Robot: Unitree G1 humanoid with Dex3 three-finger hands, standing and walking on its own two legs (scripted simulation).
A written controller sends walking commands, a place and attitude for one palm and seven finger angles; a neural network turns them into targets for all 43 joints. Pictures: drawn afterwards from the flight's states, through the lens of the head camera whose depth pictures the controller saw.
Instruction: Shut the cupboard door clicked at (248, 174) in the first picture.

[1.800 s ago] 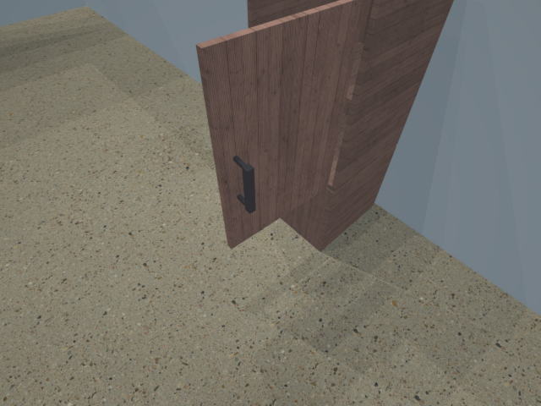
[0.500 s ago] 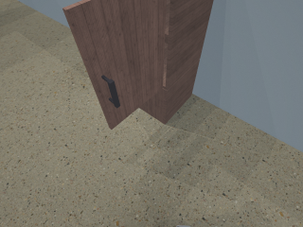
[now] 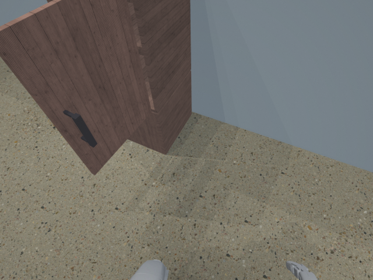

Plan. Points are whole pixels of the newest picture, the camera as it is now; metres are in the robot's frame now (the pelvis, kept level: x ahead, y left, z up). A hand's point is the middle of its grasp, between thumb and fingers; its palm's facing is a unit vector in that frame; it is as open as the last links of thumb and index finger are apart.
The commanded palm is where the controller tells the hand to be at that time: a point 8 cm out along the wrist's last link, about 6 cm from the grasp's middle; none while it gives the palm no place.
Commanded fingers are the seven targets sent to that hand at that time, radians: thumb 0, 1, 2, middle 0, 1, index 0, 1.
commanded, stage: walk to a spot facing it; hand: left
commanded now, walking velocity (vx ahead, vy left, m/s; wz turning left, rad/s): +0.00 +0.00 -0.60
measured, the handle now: (80, 129) +0.51 +0.40 -0.08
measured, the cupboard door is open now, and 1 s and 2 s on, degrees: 86 86 86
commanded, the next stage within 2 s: turn to face it in 1.88 s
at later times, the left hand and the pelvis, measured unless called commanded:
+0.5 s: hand (103, 267) +0.15 +0.24 -0.17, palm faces -0.28 -0.93 -0.25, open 7.3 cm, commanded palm none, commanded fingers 0.00 0.90 0.90 -0.20 -0.30 -0.20 -0.30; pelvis +0.00 +0.04 +0.00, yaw -19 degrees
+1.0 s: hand (152, 243) +0.22 +0.13 -0.19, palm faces -0.53 -0.83 -0.18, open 7.3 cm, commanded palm none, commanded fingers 0.00 0.90 0.90 -0.20 -0.30 -0.20 -0.30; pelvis +0.10 -0.02 -0.02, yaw -36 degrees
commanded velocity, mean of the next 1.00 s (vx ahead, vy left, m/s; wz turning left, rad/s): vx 0.17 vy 0.00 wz -0.57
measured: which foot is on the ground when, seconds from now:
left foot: up 0.00-0.22, down 0.24-0.62, up 0.64-0.98, down 1.00-1.00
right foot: down 0.00-0.24, up 0.26-0.60, down 0.62-1.00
